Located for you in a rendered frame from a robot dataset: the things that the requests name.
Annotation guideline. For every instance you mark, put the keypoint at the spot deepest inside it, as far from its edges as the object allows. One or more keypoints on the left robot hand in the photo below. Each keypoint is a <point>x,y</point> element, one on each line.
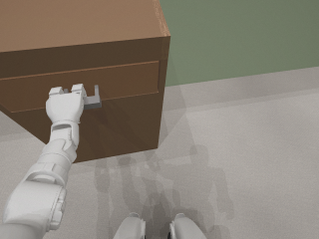
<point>70,106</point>

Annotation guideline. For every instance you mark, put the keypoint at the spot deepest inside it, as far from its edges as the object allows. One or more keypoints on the cabinet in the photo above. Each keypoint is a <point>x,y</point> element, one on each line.
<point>50,36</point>

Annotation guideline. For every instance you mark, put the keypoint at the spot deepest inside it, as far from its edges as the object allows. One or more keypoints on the left robot forearm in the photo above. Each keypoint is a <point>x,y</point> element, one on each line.
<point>56,159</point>

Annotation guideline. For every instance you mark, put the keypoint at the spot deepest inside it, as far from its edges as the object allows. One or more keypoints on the handle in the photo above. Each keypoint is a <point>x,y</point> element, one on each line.
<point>92,102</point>

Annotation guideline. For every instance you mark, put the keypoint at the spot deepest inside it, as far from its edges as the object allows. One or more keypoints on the drawer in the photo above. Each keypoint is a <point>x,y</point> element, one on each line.
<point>32,91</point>

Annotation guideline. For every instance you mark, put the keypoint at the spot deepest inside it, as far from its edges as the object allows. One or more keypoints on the left robot upper arm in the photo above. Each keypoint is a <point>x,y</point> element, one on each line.
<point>36,208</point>

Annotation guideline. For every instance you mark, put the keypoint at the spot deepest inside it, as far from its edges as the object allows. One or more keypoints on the left robot thigh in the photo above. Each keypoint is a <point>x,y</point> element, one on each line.
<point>131,228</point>

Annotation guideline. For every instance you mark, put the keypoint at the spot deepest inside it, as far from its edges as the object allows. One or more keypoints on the right robot shin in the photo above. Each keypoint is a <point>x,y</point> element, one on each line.
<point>180,215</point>

